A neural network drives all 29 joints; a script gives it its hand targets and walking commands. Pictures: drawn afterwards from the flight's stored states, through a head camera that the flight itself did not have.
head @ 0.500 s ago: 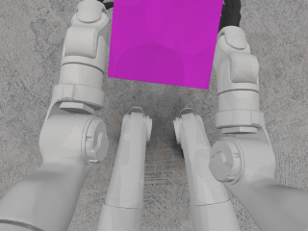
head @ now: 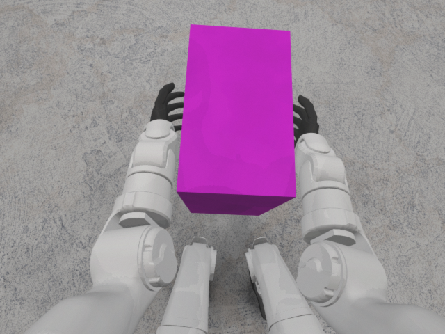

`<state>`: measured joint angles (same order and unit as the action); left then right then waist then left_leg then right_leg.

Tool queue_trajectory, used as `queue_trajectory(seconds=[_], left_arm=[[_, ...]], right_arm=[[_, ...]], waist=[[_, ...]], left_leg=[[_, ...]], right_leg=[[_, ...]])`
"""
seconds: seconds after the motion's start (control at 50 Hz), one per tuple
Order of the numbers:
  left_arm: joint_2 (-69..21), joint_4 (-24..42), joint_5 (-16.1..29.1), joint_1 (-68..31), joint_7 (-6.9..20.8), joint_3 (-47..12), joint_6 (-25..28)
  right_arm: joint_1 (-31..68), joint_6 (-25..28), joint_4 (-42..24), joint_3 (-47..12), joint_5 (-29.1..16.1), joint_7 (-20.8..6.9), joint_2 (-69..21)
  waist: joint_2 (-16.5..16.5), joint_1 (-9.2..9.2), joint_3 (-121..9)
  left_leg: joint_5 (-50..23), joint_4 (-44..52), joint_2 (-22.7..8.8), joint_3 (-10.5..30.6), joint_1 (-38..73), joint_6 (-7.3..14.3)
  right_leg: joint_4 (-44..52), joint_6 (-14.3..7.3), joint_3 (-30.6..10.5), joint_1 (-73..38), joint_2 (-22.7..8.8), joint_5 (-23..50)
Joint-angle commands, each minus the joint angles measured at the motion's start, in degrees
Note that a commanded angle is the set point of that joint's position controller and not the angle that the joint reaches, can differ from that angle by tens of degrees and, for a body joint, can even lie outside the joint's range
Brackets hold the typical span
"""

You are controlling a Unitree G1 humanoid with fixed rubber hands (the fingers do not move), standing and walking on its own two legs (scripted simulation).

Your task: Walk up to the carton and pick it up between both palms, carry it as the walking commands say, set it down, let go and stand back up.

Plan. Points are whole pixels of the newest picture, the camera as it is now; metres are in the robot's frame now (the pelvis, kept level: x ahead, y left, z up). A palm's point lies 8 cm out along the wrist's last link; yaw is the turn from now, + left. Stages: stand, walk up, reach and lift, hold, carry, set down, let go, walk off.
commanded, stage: reach and lift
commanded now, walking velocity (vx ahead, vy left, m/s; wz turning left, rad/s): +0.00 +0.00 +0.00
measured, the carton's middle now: (231, 138) +0.46 -0.01 -0.08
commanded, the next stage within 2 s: none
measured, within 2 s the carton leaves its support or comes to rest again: neither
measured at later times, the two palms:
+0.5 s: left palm (158, 123) +0.44 +0.12 +0.03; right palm (317, 135) +0.41 -0.14 +0.03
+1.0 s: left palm (154, 122) +0.40 +0.11 +0.10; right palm (347, 142) +0.37 -0.15 +0.10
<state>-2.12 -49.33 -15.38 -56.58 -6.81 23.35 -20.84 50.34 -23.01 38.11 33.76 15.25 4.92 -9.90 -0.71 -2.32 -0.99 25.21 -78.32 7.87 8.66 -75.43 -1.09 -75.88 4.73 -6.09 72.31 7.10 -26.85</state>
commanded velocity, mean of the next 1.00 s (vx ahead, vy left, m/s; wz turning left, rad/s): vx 0.00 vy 0.00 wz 0.00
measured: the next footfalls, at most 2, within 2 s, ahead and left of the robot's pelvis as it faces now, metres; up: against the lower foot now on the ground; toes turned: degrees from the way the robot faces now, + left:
none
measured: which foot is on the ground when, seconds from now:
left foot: down 0.00-1.00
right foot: down 0.00-1.00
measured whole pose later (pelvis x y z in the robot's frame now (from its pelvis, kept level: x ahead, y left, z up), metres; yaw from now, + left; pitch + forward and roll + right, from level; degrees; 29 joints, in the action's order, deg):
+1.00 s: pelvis +0.05 +0.00 +0.11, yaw +0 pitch +9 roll -1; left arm -7.3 -37.4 -12.2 -30.0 -7.1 14.2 -20.3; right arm 24.5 -21.5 30.4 19.9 11.7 5.7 -11.8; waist 0.2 -2.5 -0.8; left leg 17.5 -46.3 6.0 9.0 -36.9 0.3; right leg -44.3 3.0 -10.0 34.8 5.0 -18.3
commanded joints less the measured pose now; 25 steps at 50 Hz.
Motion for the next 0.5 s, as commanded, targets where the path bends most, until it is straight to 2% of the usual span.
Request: queue_trajectory(seconds=[0.0, 0.04, 0.06, 0.08, 0.1, 0.12, 0.14, 0.16, 0.18, 0.2, 0.22, 0.24, 0.26, 0.28, 0.3, 0.32, 0.34, 0.36, 0.38, 0.4, 0.42, 0.44, 0.46, 0.48], left_arm=[[-63.2, 0.7, 5.9, -26.4, 12.1, -24.8, 3.7], [-61.0, 1.0, 5.4, -26.8, 12.7, -23.9, 4.4], [-59.7, -2.1, 3.5, -24.2, 12.7, -21.4, 4.9], [-61.3, 1.8, 5.1, -24.5, 12.9, -24.4, 5.7], [-60.9, -1.1, 4.4, -20.5, 12.8, -24.5, 5.5], [-61.5, 1.4, 5.5, -19.5, 13.0, -26.4, 6.7], [-61.7, 4.0, 7.2, -20.2, 13.2, -28.6, 7.5], [-61.7, 5.8, 7.6, -18.8, 13.3, -29.3, 8.4], [-62.6, 6.9, 7.9, -17.8, 13.3, -31.3, 8.6], [-62.3, 8.0, 8.0, -17.3, 13.0, -32.2, 8.9], [-62.5, 6.6, 7.9, -14.6, 13.0, -32.0, 9.3], [-61.2, 8.5, 8.9, -15.4, 13.2, -33.5, 9.5], [-61.6, 11.7, 10.4, -15.4, 13.3, -36.0, 10.2], [-61.0, 12.7, 11.6, -14.8, 13.4, -38.5, 10.2], [-61.6, 12.8, 11.4, -13.0, 13.2, -38.3, 10.4], [-60.6, 14.5, 11.5, -11.9, 13.3, -39.9, 10.1], [-61.2, 13.8, 11.7, -9.6, 13.4, -40.6, 9.4], [-62.1, 13.3, 12.2, -7.1, 13.6, -40.2, 9.3], [-61.5, 11.6, 11.0, -6.7, 13.8, -38.3, 8.7], [-62.4, 15.9, 12.3, -6.5, 14.0, -41.6, 9.0], [-62.0, 14.4, 10.8, -3.8, 14.0, -40.5, 8.3], [-62.2, 13.8, 10.9, -4.4, 14.4, -39.9, 8.4], [-62.5, 16.4, 11.3, -4.7, 14.4, -41.4, 8.4], [-61.7, 12.8, 9.4, -4.1, 14.5, -39.5, 8.0]], right_arm=[[38.7, 5.1, 0.8, -30.6, -6.7, -11.4, -56.5], [34.5, 5.4, 4.1, -28.3, -4.3, -10.7, -56.4], [33.2, 6.0, 4.3, -27.2, -3.0, -10.3, -55.8], [33.3, 6.6, 1.1, -29.8, -4.2, -10.2, -57.6], [30.0, 6.9, 1.1, -30.4, -3.9, -9.7, -57.1], [31.2, 7.9, -2.7, -34.6, -5.9, -9.6, -59.2], [30.1, 8.4, -3.4, -36.7, -7.0, -9.2, -59.7], [30.2, 8.9, -5.5, -38.9, -8.0, -9.2, -60.7], [27.7, 9.1, -5.8, -40.8, -8.8, -9.1, -61.7], [27.1, 9.8, -6.8, -40.5, -9.3, -9.2, -60.2], [26.8, 10.0, -7.7, -42.0, -9.1, -8.8, -60.5], [27.2, 10.2, -10.1, -45.4, -10.5, -8.5, -61.4], [25.4, 10.5, -10.5, -46.4, -10.4, -8.2, -62.0], [26.2, 11.2, -14.4, -49.6, -11.6, -7.6, -60.6], [25.2, 11.3, -15.5, -51.4, -12.5, -7.8, -60.4], [21.5, 10.8, -13.9, -51.8, -12.1, -7.4, -61.7], [21.4, 10.6, -16.2, -53.2, -13.3, -7.3, -60.9], [19.5, 10.8, -17.5, -54.6, -13.3, -7.3, -60.5], [16.0, 10.1, -12.5, -51.0, -11.1, -7.3, -59.7], [14.3, 10.6, -15.9, -52.6, -12.3, -7.3, -60.2], [10.5, 9.9, -13.1, -50.7, -11.0, -7.4, -59.9], [10.7, 10.2, -13.0, -49.0, -10.5, -7.4, -59.9], [8.4, 9.7, -12.4, -50.0, -10.7, -7.4, -61.6], [6.5, 9.8, -8.3, -45.7, -8.9, -7.6, -59.9]], waist=[[-4.7, -1.55, -47.7], [-3.3, -2.38, -43.1], [-2.2, -1.33, -37.8], [-2.2, -1.80, -43.1], [-2.0, -1.79, -41.7], [-1.4, 0.79, -45.3], [-1.2, 0.27, -47.5], [-0.7, 1.38, -50.8], [-0.8, 1.78, -52.1], [-2.7, 1.57, -52.4], [-0.2, 1.59, -51.8], [0.0, 2.64, -52.8], [1.4, 1.45, -56.6], [1.0, 1.32, -59.1], [1.0, 1.92, -58.0], [0.7, 2.98, -58.6], [0.2, 3.08, -58.3], [1.0, 3.13, -58.4], [1.2, 2.29, -51.0], [-0.5, 1.83, -55.6], [-0.9, 1.56, -52.3], [-0.6, 0.06, -50.4], [-0.2, 0.66, -51.0], [-1.3, -1.07, -44.8]], left_leg=[[-11.8, 15.0, 1.2, -5.9, 35.0, -0.5], [-8.2, 16.9, 1.5, -6.6, 32.2, -0.4], [-8.2, 17.6, 1.3, -6.5, 28.9, -0.1], [-10.2, 18.0, 1.7, -6.4, 32.9, 0.0], [-12.7, 19.0, 1.5, -6.2, 32.9, 0.0], [-15.4, 19.3, 1.8, -6.6, 34.1, 0.0], [-18.6, 18.6, 1.8, -6.6, 33.8, -0.1], [-22.0, 18.7, 1.9, -6.3, 35.5, 0.1], [-22.9, 19.5, 2.0, -6.4, 36.4, -0.3], [-23.1, 19.7, 1.9, -5.5, 39.1, -0.3], [-23.8, 20.0, 2.1, -5.4, 37.6, -0.2], [-25.0, 20.1, 2.2, -5.8, 37.7, 0.1], [-26.4, 20.0, 2.1, -5.3, 40.1, 0.1], [-28.3, 20.1, 2.1, -4.8, 41.1, 0.1], [-31.9, 20.3, 1.8, -4.3, 43.9, -0.2], [-31.1, 21.2, 2.1, -4.6, 44.6, -0.3], [-31.9, 22.1, 2.2, -4.7, 45.7, -0.4], [-33.2, 22.5, 2.2, -4.5, 47.6, -0.4], [-31.2, 23.3, 1.9, -3.9, 45.3, -0.4], [-33.2, 23.9, 2.0, -3.8, 48.3, -0.5], [-33.2, 24.5, 1.7, -3.7, 48.4, -0.4], [-31.9, 24.8, 1.6, -2.9, 48.7, -0.3], [-30.5, 25.5, 1.6, -3.5, 49.4, -0.1], [-30.1, 26.2, 1.1, -3.1, 47.7, -0.2]], right_leg=[[11.4, -3.1, 7.9, -17.1, 3.1, 13.1], [14.2, -2.5, 7.5, -18.9, 2.6, 10.5], [14.7, -2.4, 7.3, -17.2, 2.4, 10.2], [15.3, -2.3, 6.9, -21.6, 2.6, 12.6], [16.0, -2.3, 6.8, -22.2, 2.6, 15.3], [16.2, -2.1, 6.2, -25.2, 2.8, 17.7], [16.8, -2.0, 5.4, -28.0, 2.5, 20.8], [16.7, -1.6, 5.1, -29.4, 2.7, 23.9], [17.0, -1.6, 4.8, -31.6, 2.7, 25.1], [16.9, -1.7, 4.6, -30.0, 2.9, 24.0], [17.9, -1.5, 4.8, -31.7, 3.0, 24.8], [18.6, -1.1, 4.2, -33.5, 2.7, 26.6], [18.6, -1.1, 4.1, -35.0, 2.8, 27.7], [18.6, -1.0, 3.7, -36.8, 2.7, 30.2], [18.2, -1.2, 3.8, -36.4, 2.8, 32.0], [20.0, -1.1, 2.6, -39.0, 2.5, 31.6], [20.9, -0.8, 2.5, -40.5, 2.2, 32.8], [20.7, -1.0, 2.8, -40.4, 2.3, 33.3], [22.1, -1.2, 2.9, -36.9, 2.2, 31.2], [22.6, -1.4, 2.4, -41.0, 1.9, 33.3], [23.5, -1.3, 2.4, -39.2, 1.8, 33.5], [23.9, -1.6, 2.6, -36.9, 1.9, 31.5], [25.3, -1.6, 2.1, -40.5, 1.6, 31.5], [25.7, -1.8, 2.4, -35.6, 1.7, 30.3]])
